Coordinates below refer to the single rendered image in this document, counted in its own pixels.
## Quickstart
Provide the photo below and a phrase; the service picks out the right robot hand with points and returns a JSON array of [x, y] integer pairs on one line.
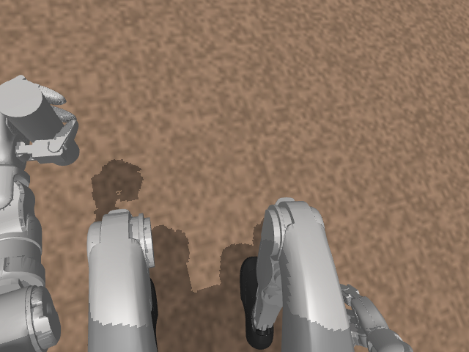
[[364, 316]]

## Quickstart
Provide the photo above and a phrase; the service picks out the right robot arm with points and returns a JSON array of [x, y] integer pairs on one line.
[[386, 340]]

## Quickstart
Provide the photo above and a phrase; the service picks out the right robot foot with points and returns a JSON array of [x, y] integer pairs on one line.
[[248, 287]]

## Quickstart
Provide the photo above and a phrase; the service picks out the can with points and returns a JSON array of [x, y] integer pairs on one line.
[[26, 107]]

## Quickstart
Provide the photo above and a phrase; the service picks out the left robot hand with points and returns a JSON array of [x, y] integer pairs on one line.
[[15, 148]]

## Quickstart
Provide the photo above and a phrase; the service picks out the left robot arm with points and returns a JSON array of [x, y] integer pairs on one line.
[[28, 319]]

